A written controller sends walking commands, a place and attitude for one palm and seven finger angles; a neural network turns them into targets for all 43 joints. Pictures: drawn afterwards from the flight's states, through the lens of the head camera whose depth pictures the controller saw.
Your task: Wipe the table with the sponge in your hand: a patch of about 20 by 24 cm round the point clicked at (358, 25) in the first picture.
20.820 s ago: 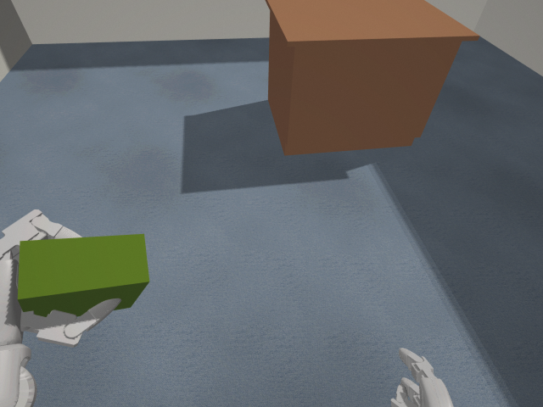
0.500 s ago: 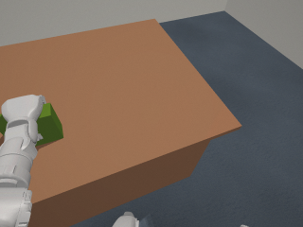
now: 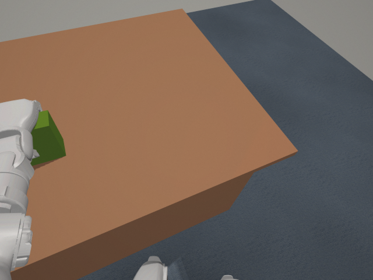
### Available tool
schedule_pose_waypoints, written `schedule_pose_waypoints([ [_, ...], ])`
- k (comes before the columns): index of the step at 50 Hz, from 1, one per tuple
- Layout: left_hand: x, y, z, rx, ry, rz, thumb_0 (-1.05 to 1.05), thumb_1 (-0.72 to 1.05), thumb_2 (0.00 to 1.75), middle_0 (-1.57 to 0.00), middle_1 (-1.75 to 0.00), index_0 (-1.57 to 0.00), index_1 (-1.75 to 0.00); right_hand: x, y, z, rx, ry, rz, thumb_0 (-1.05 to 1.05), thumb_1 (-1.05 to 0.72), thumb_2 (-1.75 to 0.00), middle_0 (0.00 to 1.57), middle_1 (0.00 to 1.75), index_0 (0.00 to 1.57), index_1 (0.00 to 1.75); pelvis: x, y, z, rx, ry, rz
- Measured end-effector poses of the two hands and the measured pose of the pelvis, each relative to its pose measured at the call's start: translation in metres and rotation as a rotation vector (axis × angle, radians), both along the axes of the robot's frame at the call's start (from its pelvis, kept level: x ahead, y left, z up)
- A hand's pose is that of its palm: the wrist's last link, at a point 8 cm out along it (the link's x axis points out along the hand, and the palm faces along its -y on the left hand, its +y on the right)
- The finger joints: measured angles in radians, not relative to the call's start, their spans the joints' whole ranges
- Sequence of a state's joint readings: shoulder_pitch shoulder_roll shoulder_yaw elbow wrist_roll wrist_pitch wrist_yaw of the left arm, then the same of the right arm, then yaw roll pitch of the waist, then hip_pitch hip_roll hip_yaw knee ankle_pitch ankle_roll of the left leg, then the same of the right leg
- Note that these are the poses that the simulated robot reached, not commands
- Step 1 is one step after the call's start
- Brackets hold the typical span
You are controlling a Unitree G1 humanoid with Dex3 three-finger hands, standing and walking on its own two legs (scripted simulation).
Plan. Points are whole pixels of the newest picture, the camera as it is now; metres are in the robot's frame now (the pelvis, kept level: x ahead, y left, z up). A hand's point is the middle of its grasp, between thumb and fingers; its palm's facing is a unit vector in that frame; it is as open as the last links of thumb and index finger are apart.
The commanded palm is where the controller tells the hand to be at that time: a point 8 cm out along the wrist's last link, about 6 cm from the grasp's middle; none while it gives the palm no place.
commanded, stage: slide across to the middle lane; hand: left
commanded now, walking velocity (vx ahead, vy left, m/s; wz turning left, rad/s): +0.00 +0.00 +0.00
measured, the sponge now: (30, 146) +0.39 +0.38 +0.01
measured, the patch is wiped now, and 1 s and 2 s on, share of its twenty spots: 0.65 0.70 0.85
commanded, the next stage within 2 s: wipe back along the middle lane in 0.56 s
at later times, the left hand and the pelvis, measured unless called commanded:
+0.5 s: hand (55, 124) +0.43 +0.32 +0.04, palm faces -0.10 +0.01 -0.99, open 9.3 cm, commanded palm +0.42 +0.29 +0.09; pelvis +0.02 +0.00 +0.01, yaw +1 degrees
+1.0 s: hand (68, 131) +0.41 +0.29 +0.04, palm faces -0.07 -0.01 -1.00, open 9.3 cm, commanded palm +0.38 +0.27 +0.07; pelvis +0.04 -0.02 +0.02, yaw +1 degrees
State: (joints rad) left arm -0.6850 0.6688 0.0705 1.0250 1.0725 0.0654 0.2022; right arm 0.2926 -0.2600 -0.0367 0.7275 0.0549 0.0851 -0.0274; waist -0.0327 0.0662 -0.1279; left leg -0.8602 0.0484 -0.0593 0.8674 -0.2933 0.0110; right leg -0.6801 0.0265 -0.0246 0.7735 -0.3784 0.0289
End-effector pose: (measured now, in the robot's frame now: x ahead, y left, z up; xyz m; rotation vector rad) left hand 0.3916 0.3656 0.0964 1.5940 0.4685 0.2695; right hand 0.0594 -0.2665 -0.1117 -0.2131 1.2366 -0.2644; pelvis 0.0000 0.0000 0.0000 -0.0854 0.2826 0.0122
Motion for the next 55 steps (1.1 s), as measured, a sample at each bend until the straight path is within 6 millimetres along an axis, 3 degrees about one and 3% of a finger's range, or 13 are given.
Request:
schedule_pose_waypoints([
  [9, -0.001, -0.008, 0.003, -0.005, -0.026, 0.002, 0.0, -0.49, 1.14, -0.82, -1.39, -0.82, -1.42, 0.012, 0.007, 0.004, 0.012, -0.007, 0.006, 0.01, -0.91, -0.89, 0.2, 0.3, 0.2, 0.3, 0.007, 0.002, 0.006, 0.003, -0.025, 0.015],
  [22, 0.023, -0.048, 0.004, -0.034, -0.033, -0.043, -0.01, -0.48, 1.14, -0.81, -1.4, -0.82, -1.43, 0.049, 0.014, 0.011, 0.044, -0.085, 0.03, 0.01, -0.91, -0.89, 0.2, 0.3, 0.2, 0.3, 0.019, 0.002, 0.013, 0.016, -0.038, 0.012],
  [36, 0.029, -0.076, 0.002, -0.024, -0.034, -0.028, -0.01, -0.48, 1.13, -0.81, -1.4, -0.81, -1.44, 0.055, 0.005, 0.006, 0.077, -0.041, 0.022, 0.01, -0.91, -0.89, 0.2, 0.3, 0.2, 0.3, 0.03, -0.01, 0.016, 0.029, -0.042, 0.014],
  [45, 0.018, -0.086, 0.001, -0.033, -0.051, -0.025, -0.01, -0.46, 1.12, -0.8, -1.41, -0.8, -1.44, 0.065, -0.006, 0.01, 0.087, -0.063, 0.008, 0.01, -0.91, -0.89, 0.2, 0.3, 0.2, 0.3, 0.037, -0.017, 0.019, 0.038, -0.062, 0.006],
  [55, -0.003, -0.09, 0.001, -0.04, -0.068, -0.021, -0.01, -0.45, 1.11, -0.79, -1.41, -0.79, -1.45, 0.094, -0.01, 0.02, 0.081, -0.142, 0.033, 0.01, -0.91, -0.89, 0.2, 0.3, 0.2, 0.3, 0.039, -0.019, 0.021, 0.044, -0.089, 0.009],
])
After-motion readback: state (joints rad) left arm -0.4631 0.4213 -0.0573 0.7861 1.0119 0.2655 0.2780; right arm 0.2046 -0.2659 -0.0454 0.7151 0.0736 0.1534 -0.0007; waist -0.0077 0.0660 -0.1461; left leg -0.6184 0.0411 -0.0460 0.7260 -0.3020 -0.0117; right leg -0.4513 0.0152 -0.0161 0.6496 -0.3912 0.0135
